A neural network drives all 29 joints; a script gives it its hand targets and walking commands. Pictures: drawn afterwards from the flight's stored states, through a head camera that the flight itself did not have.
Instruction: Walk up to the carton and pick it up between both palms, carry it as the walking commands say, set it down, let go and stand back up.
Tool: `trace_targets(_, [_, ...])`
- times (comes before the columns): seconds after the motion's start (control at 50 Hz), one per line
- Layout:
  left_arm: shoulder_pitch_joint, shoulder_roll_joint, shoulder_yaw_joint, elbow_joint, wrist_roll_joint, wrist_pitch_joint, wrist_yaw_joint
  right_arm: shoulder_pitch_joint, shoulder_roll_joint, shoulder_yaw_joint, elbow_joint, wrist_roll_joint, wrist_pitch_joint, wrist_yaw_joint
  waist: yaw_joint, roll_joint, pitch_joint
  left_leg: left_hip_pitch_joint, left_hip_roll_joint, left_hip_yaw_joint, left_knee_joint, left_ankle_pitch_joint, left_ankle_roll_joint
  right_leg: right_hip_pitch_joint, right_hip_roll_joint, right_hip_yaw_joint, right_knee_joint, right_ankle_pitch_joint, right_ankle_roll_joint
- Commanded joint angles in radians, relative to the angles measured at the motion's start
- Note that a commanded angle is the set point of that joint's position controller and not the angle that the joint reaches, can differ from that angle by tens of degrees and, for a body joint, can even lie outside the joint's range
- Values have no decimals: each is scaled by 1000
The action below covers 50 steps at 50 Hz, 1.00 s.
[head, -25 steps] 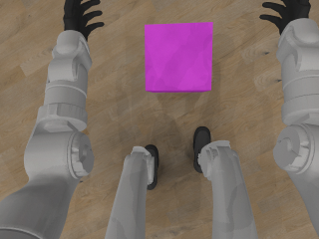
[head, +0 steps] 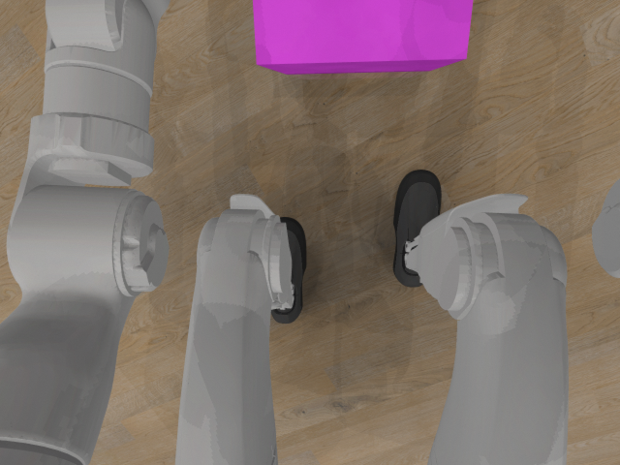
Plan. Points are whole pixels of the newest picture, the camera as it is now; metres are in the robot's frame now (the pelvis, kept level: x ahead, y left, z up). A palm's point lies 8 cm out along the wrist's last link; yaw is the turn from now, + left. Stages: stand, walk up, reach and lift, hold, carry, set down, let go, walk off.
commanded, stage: reach and lift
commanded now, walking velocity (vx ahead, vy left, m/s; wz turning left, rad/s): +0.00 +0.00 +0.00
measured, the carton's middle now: out of the picture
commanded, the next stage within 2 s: none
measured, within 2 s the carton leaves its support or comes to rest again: neither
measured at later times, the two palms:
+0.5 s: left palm out of the picture +0.57 +0.15 -0.27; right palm out of the picture +0.55 -0.23 -0.28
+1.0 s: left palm out of the picture +0.57 +0.15 -0.27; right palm out of the picture +0.56 -0.22 -0.28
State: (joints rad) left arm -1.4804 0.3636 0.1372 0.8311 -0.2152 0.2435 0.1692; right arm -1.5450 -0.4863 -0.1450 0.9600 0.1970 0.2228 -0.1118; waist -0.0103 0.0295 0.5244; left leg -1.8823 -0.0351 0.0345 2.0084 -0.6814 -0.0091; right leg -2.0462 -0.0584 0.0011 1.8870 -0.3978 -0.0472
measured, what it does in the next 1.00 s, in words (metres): lowers itself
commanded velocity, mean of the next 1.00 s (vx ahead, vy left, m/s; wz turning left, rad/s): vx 0.00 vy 0.00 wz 0.00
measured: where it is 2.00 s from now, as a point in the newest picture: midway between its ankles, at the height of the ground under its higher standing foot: (348, 269)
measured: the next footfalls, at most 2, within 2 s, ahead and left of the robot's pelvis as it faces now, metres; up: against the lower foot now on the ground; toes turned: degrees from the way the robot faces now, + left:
none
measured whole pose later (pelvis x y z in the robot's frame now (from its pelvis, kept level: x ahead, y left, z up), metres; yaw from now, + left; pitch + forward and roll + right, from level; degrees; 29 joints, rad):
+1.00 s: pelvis +0.00 +0.01 -0.09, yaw +1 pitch +34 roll +1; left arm -1.61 0.35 0.00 1.12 -0.28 0.11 0.14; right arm -1.67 -0.53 -0.11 1.33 0.24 0.04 -0.05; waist -0.02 0.04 0.52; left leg -2.18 -0.06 0.04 2.30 -0.70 0.00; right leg -2.34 -0.09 0.01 2.15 -0.40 -0.03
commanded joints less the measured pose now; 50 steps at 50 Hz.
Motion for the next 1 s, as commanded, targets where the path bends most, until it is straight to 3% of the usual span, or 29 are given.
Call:
trace_targets(0.0, [-352, 213, 43, 29, 8, -27, -2, -380, -167, -6, -37, -6, -32, -10, 25, -143, -1721, 80, -25, 35, -210, 214, 4, 1135, 55, 38, 23, 316, 40])
trace_targets(0.02, [-394, 209, 26, -116, -15, -43, -3, -406, -197, -60, -155, -30, -54, -17, -19, -95, -1852, 182, -40, 18, -211, 265, 3, 1167, 63, 24, 32, 368, 26])
trace_targets(0.04, [-336, 186, 16, 112, 7, -54, -14, -320, -145, -37, 121, -22, -61, 1, -10, -68, -1538, 74, -27, 16, -197, 221, -3, 920, 60, 16, 44, 277, 37])
trace_targets(0.06, [-380, 143, 8, -50, -15, -67, -22, -387, -123, 16, -55, 5, -72, 5, 5, -85, -1721, 142, -35, 28, -182, 282, -10, 1088, 51, 45, 31, 356, 32])
trace_targets(0.1, [-363, 175, 9, 160, 1, -73, -27, -371, -113, 38, 152, 6, -76, 8, 41, -84, -1501, -19, -26, 31, -153, 179, -11, 980, 42, 59, 63, 255, 36])
trace_targets(0.12, [-409, 211, 51, 50, 15, -95, -26, -393, -127, 22, 85, -3, -87, 5, 44, -93, -1565, -1, -24, 25, -148, 202, -9, 1023, 44, 68, 66, 299, 32])
trace_targets(0.14, [-437, 160, -38, 110, -34, -89, -37, -388, -119, 1, 148, -11, -90, 7, -41, -90, -1536, 1, -14, 6, -137, 186, -12, 980, 46, 41, 92, 261, 33])
trace_targets(0.16, [-440, 169, -25, 130, -7, -103, -37, -466, -108, 53, 64, 34, -106, 4, 28, -65, -1541, -25, -17, 26, -106, 191, -11, 1002, 46, 77, 89, 284, 31])
trace_targets(0.2, [-489, 198, -50, 110, -41, -113, -29, -461, -125, 43, 144, 32, -112, 11, -13, -83, -1535, 59, -15, 2, -119, 208, -13, 939, 51, 16, 141, 276, 44])
trace_targets(0.22, [-471, 176, -34, 175, -31, -115, -36, -445, -115, 52, 211, 36, -112, 15, 28, -19, -1437, -19, -10, 17, -81, 172, -20, 918, 33, 73, 126, 214, 23])
trace_targets(0.24, [-462, 176, -36, 207, -23, -122, -33, -474, -127, 40, 176, 31, -124, 19, 20, -58, -1426, -40, -14, -6, -85, 185, -10, 876, 40, 49, 154, 259, 32])
trace_targets(0.26, [-436, 169, -56, 212, -26, -120, -35, -413, -174, -31, 223, -40, -135, 17, -67, -49, -1387, -51, -3, -17, -79, 218, -24, 819, 42, 28, 172, 279, 30])
trace_targets(0.28, [-466, 194, -31, 111, -46, -140, -37, -509, -173, 27, 84, -9, -147, 16, -14, -79, -1506, 4, -23, 14, -68, 253, -21, 935, 31, 47, 163, 312, 29])
trace_targets(0.32, [-398, 168, -44, 288, -29, -130, -47, -453, -129, 54, 211, 2, -146, 32, -7, -101, -1284, -106, -1, -5, -54, 154, -15, 801, 29, 49, 158, 211, 44])
trace_targets(0.34, [-493, 182, -70, 115, -47, -147, -31, -493, -106, 79, 124, 57, -152, 37, 27, -63, -1476, 10, -9, -1, -53, 269, -18, 880, 43, 36, 204, 330, 42])
trace_targets(0.36, [-437, 158, -67, 285, -39, -141, -39, -385, -139, 49, 327, 2, -144, 32, -14, -52, -1347, -43, 2, 1, -28, 205, -29, 763, 25, 41, 203, 227, 32])
trace_targets(0.4, [-437, 127, -96, 253, -61, -141, -50, -419, -133, 41, 276, -5, -157, 40, -34, -77, -1273, -105, 0, -24, -25, 212, -32, 730, 28, 37, 223, 252, 33])
trace_targets(0.42, [-495, 179, -76, 158, -53, -167, -42, -503, -138, 51, 124, 35, -184, 37, 10, -85, -1414, -37, -7, -22, 1, 267, -19, 826, 24, 55, 232, 332, 28])
trace_targets(0.54, [-475, 178, -100, 154, -63, -178, -24, -474, -177, 50, 195, 76, -209, 37, 10, -35, -1389, -44, 10, 2, 52, 327, -24, 754, 28, 56, 293, 392, 28])
trace_targets(0.56, [-438, 183, -83, 185, -56, -175, -24, -464, -128, 98, 229, 105, -198, 42, 57, -80, -1377, -93, 18, 4, 30, 293, -18, 795, 25, 70, 273, 381, 31])
trace_targets(0.58, [-455, 127, -157, 185, -90, -169, -35, -407, -135, 54, 296, 69, -195, 39, -35, -27, -1370, 18, 16, -27, 10, 321, -26, 694, 23, 25, 276, 349, 33])
trace_targets(0.62, [-442, 161, -109, 93, -51, -177, -30, -412, -154, 44, 258, 77, -203, 43, 35, 31, -1378, -29, 20, 0, 39, 346, -41, 730, 20, 65, 279, 395, 15])
trace_targets(0.66, [-447, 113, -156, 92, -83, -167, -30, -430, -195, 14, 225, 31, -213, 33, -72, -8, -1375, -38, 6, -11, 36, 370, -46, 744, 35, 37, 291, 443, 24])
trace_targets(0.68, [-428, 99, -158, 84, -97, -171, -36, -391, -178, 9, 256, 12, -215, 32, -79, -20, -1382, -31, 3, -4, 51, 418, -49, 748, 26, 41, 302, 494, 12])
trace_targets(0.72, [-415, 105, -166, 92, -85, -171, -39, -331, -154, 16, 278, 45, -214, 38, -42, 45, -1423, 48, 5, -13, 49, 423, -57, 726, 18, 38, 299, 473, 15])
trace_targets(0.74, [-425, 111, -161, 66, -89, -173, -25, -358, -201, -23, 246, 21, -226, 36, -76, 18, -1465, 97, 5, -46, 34, 465, -48, 694, 19, 21, 312, 466, 19])
trace_targets(0.8, [-403, 167, -116, 108, -50, -179, -13, -363, -159, 0, 255, 40, -214, 40, 1, 19, -1414, 33, -11, -18, 41, 412, -52, 711, 22, 35, 300, 438, 28])
trace_targets(0.92, [-420, 99, -128, 174, -59, -157, -30, -370, -147, 11, 287, 43, -202, 55, -44, -24, -1277, 11, -11, -23, 14, 345, -44, 627, 18, 20, 279, 352, 37])
trace_targets(0.98, [-411, 62, -101, 245, -49, -151, -36, -364, -153, 44, 308, 40, -197, 61, -14, -50, -1218, -16, -13, -31, 10, 257, -40, 574, 11, 34, 236, 231, 26])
